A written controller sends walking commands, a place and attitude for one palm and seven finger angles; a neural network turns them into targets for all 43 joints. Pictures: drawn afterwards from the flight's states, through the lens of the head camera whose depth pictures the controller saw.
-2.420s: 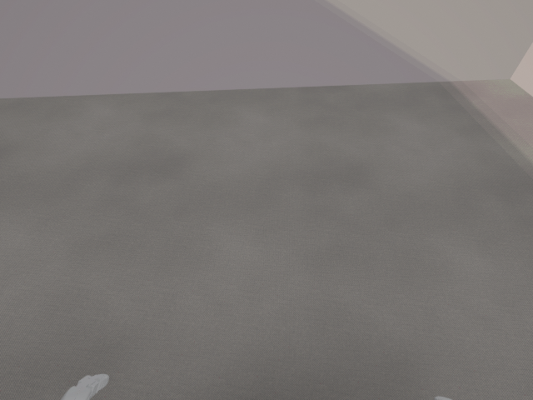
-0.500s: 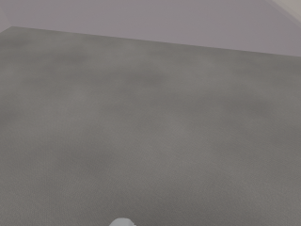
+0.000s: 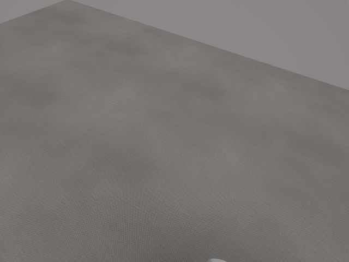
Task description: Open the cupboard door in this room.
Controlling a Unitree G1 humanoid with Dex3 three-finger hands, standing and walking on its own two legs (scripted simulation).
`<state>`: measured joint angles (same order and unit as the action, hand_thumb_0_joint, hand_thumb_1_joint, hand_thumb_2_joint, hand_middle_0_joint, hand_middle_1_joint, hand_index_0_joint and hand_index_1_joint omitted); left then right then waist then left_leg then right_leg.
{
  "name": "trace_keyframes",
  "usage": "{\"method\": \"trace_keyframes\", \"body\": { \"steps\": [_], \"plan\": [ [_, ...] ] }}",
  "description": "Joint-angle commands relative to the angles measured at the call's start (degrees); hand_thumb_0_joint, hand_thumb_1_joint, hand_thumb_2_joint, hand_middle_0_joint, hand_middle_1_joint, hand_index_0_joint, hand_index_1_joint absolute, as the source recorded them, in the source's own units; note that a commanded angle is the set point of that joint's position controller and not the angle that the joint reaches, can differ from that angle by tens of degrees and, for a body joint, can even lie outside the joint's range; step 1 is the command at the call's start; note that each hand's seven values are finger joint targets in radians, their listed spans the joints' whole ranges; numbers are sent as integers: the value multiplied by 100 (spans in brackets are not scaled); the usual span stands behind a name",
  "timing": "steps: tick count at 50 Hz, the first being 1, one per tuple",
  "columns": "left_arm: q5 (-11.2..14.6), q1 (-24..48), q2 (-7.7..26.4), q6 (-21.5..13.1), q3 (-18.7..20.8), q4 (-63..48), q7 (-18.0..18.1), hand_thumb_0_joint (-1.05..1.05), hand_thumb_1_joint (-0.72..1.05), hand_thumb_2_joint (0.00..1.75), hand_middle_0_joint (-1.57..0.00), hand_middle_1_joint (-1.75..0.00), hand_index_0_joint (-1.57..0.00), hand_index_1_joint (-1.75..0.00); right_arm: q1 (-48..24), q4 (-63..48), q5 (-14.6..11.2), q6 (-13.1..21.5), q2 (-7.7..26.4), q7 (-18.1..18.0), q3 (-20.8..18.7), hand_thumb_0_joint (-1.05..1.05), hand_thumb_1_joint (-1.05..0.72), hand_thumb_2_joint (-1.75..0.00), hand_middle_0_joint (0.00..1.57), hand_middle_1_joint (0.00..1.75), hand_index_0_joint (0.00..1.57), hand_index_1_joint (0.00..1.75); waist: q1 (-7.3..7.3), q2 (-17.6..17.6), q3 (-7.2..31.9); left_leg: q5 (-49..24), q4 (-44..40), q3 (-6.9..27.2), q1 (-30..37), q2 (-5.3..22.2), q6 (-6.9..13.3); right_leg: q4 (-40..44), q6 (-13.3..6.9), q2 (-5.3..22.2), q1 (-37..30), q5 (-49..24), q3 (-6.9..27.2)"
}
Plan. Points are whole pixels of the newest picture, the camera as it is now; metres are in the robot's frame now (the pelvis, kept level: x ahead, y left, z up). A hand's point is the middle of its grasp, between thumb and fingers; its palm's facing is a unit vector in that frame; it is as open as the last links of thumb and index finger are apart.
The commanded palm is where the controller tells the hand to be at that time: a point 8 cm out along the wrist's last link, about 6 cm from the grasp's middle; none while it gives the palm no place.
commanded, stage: turn or walk to find it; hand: left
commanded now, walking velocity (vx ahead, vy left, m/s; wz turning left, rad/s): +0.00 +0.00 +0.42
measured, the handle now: out of the picture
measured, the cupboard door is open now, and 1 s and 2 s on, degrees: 0 0 0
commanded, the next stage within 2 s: none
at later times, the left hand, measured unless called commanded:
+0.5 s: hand out of the picture +0.00 +0.15 -0.15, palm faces +0.25 -0.93 -0.26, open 7.4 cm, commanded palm none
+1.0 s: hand out of the picture -0.13 +0.22 -0.18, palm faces +0.48 -0.85 -0.22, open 7.4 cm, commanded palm none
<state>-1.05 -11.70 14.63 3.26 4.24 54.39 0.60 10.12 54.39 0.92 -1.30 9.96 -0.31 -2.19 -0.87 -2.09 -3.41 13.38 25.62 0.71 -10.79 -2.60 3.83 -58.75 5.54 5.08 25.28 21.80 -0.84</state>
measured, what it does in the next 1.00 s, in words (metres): steps on the spot, turning left: right foot, then left foot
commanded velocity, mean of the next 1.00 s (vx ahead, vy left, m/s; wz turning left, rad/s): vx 0.00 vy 0.00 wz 0.42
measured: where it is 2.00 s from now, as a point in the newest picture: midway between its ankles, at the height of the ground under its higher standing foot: outside the picture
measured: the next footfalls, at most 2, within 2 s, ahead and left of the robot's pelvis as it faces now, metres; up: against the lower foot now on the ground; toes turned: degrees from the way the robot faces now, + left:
right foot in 0.22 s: +0.03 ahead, -0.13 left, +0.00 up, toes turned +4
left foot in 0.74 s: -0.06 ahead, +0.09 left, +0.00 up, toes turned +25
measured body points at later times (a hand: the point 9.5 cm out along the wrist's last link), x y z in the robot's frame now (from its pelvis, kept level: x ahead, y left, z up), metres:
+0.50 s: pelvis -0.03 -0.05 +0.00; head -0.01 -0.08 +0.45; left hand -0.01 +0.20 -0.13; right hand +0.04 -0.31 -0.17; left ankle -0.09 +0.10 -0.65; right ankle -0.01 -0.14 -0.74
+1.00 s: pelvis -0.08 +0.00 +0.00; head -0.08 +0.04 +0.45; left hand -0.15 +0.26 -0.16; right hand +0.11 -0.18 -0.13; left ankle -0.10 +0.07 -0.74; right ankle -0.03 -0.16 -0.66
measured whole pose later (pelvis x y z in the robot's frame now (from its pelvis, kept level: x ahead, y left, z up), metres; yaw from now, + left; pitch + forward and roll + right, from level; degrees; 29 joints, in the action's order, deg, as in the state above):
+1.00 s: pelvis -0.08 +0.00 +0.00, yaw +25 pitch -2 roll -2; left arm -1.2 -13.0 14.9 3.1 4.5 55.9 0.5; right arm 9.2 54.3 0.8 -1.1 10.0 -0.4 -2.0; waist -1.5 -2.3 -3.4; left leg 12.3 25.2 -0.9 -11.4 -2.1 4.2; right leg -61.6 5.3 5.5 25.6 21.3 -1.3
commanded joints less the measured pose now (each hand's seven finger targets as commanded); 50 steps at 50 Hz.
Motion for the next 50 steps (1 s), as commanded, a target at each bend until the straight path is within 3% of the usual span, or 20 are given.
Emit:
{"method": "trace_keyframes", "body": {
  "steps": [1, 7, 10, 11, 12, 13, 14, 16, 18, 24, 31, 33, 35, 36, 37, 38, 40, 43, 46, 50],
  "plan": [
    [12, 240, 314, -87, 48, -508, 62, 0, 90, 90, -20, -30, -20, -30, 401, -286, 41, 72, 1268, -90, -340, 0, -90, -90, 20, 30, 20, 30, 271, 951, 234, -1804, -826, 1721, 258, 1544, 694, 475, -14, -58, 274, 185, 31],
    [65, 111, 218, -169, 8, -602, 101, 0, 90, 90, -20, -30, -20, -30, 362, -344, 72, 28, 1312, -74, -389, 0, -90, -90, 20, 30, 20, 30, 175, 1031, 546, -2223, -469, 2115, 14, 1409, 667, 1914, -190, -367, -696, 156, 8],
    [63, -303, 363, -285, 42, -536, 138, 0, 90, 90, -20, -30, -20, -30, 320, -353, 1, 22, 1162, -33, -389, 0, -90, -90, 20, 30, 20, 30, -58, 568, 789, -1596, 128, 1859, -706, 976, 210, 3748, -246, -229, -2053, -1109, 51],
    [-7, -404, 751, -342, 107, -520, 176, 0, 90, 90, -20, -30, -20, -30, 442, -382, -55, 30, 867, 2, -341, 0, -90, -90, 20, 30, 20, 30, -77, -437, 890, -278, 900, 1273, -1645, 482, -161, 4197, -520, 774, -2903, -1164, 964],
    [-53, -460, 1150, -350, 179, -565, 187, 0, 90, 90, -20, -30, -20, -30, 393, -550, -25, 21, 658, -4, -308, 0, -90, -90, 20, 30, 20, 30, -132, -1612, 625, 1762, 2185, 289, -2428, -270, -530, 4333, -1170, 2088, -2736, -1879, 2236],
    [1, -402, 1092, -307, 124, -638, 182, 0, 90, 90, -20, -30, -20, -30, 340, -491, 43, -52, 943, -13, -409, 0, -90, -90, 20, 30, 20, 30, -140, -1014, 563, 1916, 3200, 492, -2123, -36, -503, 4335, -1470, 2207, -1876, -1775, 1928],
    [10, -19, 813, -329, 143, -694, 221, 0, 90, 90, -20, -30, -20, -30, 405, -384, 59, -140, 961, 13, -419, 0, -90, -90, 20, 30, 20, 30, 49, -1202, 429, 1627, 3660, 617, -2124, 132, -508, 4488, -1444, 1889, -1596, -1424, 1594],
    [21, 403, 560, -345, 17, -779, 173, 0, 90, 90, -20, -30, -20, -30, 620, -104, 58, -198, 862, 89, -421, 0, -90, -90, 20, 30, 20, 30, 287, -536, 45, 883, 4307, 372, -2066, 236, -604, 4356, -1212, 1247, -1290, -1321, 796],
    [24, 241, 466, -382, -19, -726, 148, 0, 90, 90, -20, -30, -20, -30, 699, -31, 53, -220, 761, 118, -396, 0, -90, -90, 20, 30, 20, 30, 259, -506, -11, 561, 4475, 212, -2068, 273, -693, 4305, -1099, 1043, -1271, -1466, 367],
    [-23, -344, 549, -385, 27, -478, 168, 0, 90, 90, -20, -30, -20, -30, 216, -85, 43, -241, 723, 111, -339, 0, -90, -90, 20, 30, 20, 30, -17, -656, -63, 789, 3810, 36, -2097, 495, -836, 4256, -1283, 1322, -1659, -1769, 280],
    [-96, -688, 857, -343, 132, -244, 150, 0, 90, 90, -20, -30, -20, -30, -177, -215, -42, -125, 569, 96, -209, 0, -90, -90, 20, 30, 20, 30, -205, -920, 417, 1385, 1922, -437, -1275, 412, -713, 3616, -1424, 1531, -2114, -3333, 22],
    [-88, -593, 900, -328, 149, -199, 145, 0, 90, 90, -20, -30, -20, -30, 6, -195, -59, -80, 604, 76, -201, 0, -90, -90, 20, 30, 20, 30, -77, -979, 593, 1063, 1235, -561, -831, 363, -659, 3321, -1286, 1524, -2044, -3488, -123],
    [-8, -431, 807, -283, 154, -206, 133, 0, 90, 90, -20, -30, -20, -30, 458, -87, -40, 9, 792, 78, -231, 0, -90, -90, 20, 30, 20, 30, 227, -387, 799, -334, -280, -457, 286, 486, -562, 2477, -808, 1291, -1501, -2834, -623],
    [47, -572, 515, -234, 107, -315, 106, 0, 90, 90, -20, -30, -20, -30, 584, -89, 9, 75, 1319, 57, -330, 0, -90, -90, 20, 30, 20, 30, 275, 1090, 938, -1539, -657, 894, 1134, 1545, -172, 1438, -396, 670, -317, -1007, -949],
    [21, -347, 203, -188, -12, -498, 95, 0, 90, 90, -20, -30, -20, -30, 760, -80, -4, 45, 1746, 12, -430, 0, -90, -90, 20, 30, 20, 30, 375, 2203, 740, -3429, -735, 2007, 1103, 2545, 425, 438, -109, 122, 663, 1537, -759],
    [-11, -181, 383, -117, 8, -491, 113, 0, 90, 90, -20, -30, -20, -30, 765, -53, 22, -10, 1724, 0, -424, 0, -90, -90, 20, 30, 20, 30, 428, 1472, 699, -2943, -654, 1615, 631, 2650, 738, -174, -227, 209, 394, 1441, -312],
    [-36, -14, 380, -55, 68, -343, 82, 0, 90, 90, -20, -30, -20, -30, 231, -181, 43, 20, 1393, -90, -333, 0, -90, -90, 20, 30, 20, 30, 278, 1448, 202, -1699, -898, 1399, 65, 2063, 549, -540, -198, 244, 613, 737, -76],
    [-29, -192, 373, -111, 71, -183, 16, 0, 90, 90, -20, -30, -20, -30, 49, -275, 8, 99, 1234, -113, -250, 0, -90, -90, 20, 30, 20, 30, 134, 901, 150, -2456, -795, 1002, 279, 1612, 414, -633, -106, 148, 597, 56, -72],
    [-12, -264, 383, -111, 65, -162, 27, 0, 90, 90, -20, -30, -20, -30, 210, -257, -17, 129, 1239, -115, -271, 0, -90, -90, 20, 30, 20, 30, 134, 840, 422, -2738, -750, 945, 604, 1514, 423, -504, -11, 105, 546, -123, -45],
    [-2, 17, 380, -105, 65, -304, 51, 0, 90, 90, -20, -30, -20, -30, 415, -240, 2, 111, 1220, -106, -302, 0, -90, -90, 20, 30, 20, 30, 238, 891, 451, -2442, -783, 1334, 683, 1557, 552, -65, 31, 68, 501, 8, 32]
  ]
}}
